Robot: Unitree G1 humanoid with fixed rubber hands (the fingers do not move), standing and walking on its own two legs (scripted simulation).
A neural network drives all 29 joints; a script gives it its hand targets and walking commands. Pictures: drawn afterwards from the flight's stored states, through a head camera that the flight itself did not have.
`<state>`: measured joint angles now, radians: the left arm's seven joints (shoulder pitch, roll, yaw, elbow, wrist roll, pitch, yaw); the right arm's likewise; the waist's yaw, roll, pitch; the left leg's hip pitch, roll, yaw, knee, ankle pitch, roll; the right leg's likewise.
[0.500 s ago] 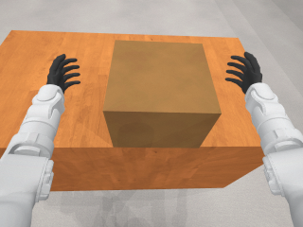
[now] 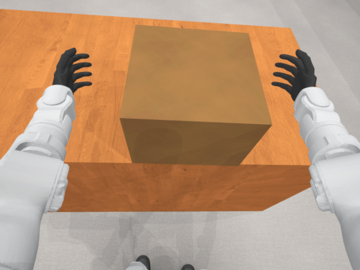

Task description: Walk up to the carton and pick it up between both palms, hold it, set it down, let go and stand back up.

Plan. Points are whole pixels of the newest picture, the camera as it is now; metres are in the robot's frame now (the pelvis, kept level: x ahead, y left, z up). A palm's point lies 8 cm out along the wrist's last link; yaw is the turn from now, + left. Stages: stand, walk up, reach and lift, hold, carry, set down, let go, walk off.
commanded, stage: reach and lift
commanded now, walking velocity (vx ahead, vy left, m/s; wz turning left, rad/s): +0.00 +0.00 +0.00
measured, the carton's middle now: (189, 98) +0.52 -0.01 +0.01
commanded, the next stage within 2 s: none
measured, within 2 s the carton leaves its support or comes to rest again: neither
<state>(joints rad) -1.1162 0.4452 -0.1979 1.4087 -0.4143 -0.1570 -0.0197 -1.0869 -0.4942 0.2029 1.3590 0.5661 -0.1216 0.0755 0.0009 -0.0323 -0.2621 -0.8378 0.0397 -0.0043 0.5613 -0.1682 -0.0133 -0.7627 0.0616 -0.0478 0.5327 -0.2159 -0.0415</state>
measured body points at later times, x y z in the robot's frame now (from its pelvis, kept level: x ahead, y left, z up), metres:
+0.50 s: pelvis -0.01 +0.01 -0.03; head +0.13 +0.02 +0.40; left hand +0.48 +0.24 +0.02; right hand +0.49 -0.22 +0.05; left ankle +0.03 +0.12 -0.72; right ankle +0.00 -0.09 -0.72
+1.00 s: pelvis +0.00 +0.01 -0.02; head +0.12 +0.02 +0.41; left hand +0.48 +0.21 +0.04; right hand +0.50 -0.21 +0.06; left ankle +0.03 +0.12 -0.72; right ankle +0.00 -0.09 -0.72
